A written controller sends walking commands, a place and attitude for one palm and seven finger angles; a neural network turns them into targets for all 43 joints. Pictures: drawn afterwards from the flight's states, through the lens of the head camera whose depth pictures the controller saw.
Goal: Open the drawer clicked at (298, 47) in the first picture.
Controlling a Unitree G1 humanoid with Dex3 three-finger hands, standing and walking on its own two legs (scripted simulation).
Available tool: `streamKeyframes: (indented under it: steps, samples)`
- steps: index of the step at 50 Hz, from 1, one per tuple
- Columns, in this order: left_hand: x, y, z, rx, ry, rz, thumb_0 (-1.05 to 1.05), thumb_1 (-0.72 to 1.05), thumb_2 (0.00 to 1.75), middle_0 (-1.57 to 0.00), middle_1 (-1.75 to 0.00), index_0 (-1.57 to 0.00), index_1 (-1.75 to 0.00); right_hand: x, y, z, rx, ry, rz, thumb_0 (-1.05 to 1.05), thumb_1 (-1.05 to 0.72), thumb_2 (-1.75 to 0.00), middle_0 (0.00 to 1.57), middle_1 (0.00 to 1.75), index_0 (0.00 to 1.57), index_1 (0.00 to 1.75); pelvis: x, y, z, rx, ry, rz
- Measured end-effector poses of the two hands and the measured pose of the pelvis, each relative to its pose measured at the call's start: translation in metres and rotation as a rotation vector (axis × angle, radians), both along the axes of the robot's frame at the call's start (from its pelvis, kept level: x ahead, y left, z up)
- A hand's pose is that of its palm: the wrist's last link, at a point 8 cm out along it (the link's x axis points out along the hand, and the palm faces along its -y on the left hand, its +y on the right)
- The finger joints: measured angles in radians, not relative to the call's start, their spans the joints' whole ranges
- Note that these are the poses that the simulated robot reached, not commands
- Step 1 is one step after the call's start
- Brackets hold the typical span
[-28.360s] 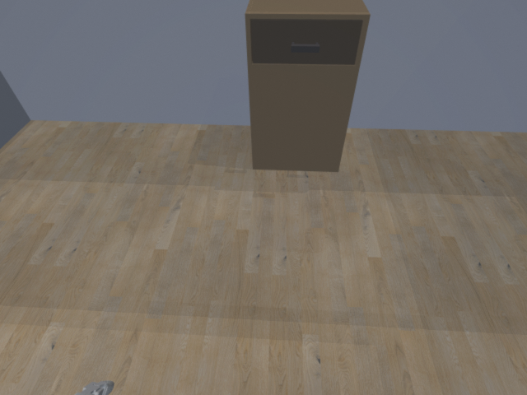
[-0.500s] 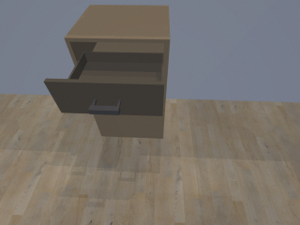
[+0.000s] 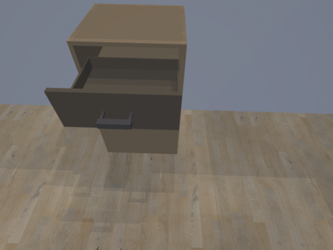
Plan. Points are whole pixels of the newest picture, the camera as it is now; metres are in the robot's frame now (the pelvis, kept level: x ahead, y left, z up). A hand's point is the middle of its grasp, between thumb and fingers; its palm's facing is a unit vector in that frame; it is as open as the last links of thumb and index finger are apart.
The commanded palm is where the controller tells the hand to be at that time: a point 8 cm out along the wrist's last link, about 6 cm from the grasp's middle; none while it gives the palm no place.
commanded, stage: look to check the result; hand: left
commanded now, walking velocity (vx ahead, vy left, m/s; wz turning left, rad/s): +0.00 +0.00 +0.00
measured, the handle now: (115, 119) +0.53 +0.21 -0.05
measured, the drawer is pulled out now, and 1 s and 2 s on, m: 0.30 0.30 0.30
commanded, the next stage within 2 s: stand and wait in 0.46 s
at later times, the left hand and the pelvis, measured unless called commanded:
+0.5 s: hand out of the picture +0.00 +0.17 -0.17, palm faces +0.04 -0.98 -0.20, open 7.4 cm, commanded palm none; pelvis +0.00 +0.00 +0.00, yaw +0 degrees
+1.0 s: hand out of the picture +0.03 +0.19 -0.17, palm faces +0.02 -0.97 -0.23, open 7.4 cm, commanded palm none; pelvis +0.01 +0.00 +0.00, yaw +0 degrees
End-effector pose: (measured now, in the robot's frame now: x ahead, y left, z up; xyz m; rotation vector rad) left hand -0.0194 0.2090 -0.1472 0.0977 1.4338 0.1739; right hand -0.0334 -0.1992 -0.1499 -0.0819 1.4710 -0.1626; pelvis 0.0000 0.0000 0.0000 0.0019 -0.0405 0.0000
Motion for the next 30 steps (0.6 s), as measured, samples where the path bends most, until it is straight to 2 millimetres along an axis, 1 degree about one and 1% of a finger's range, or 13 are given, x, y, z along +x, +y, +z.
streamKeyframes:
  steps: [10,30]
  samples:
    - [0.000,0.004,0.001,0.005,0.000,-0.006,0.00,0.91,0.90,-0.20,-0.29,-0.20,-0.29,0.015,0.002,0.000,0.001,-0.037,0.007,0.00,-0.91,-0.90,0.20,0.30,0.20,0.30,0.001,0.002,0.000,0.000,-0.002,-0.004]
    - [0.020,0.015,0.005,0.033,-0.036,-0.031,0.00,0.91,0.90,-0.20,-0.29,-0.20,-0.29,0.016,-0.008,0.001,-0.014,-0.032,0.006,0.00,-0.91,-0.90,0.20,0.30,0.20,0.30,0.003,0.002,0.001,0.002,-0.001,-0.008]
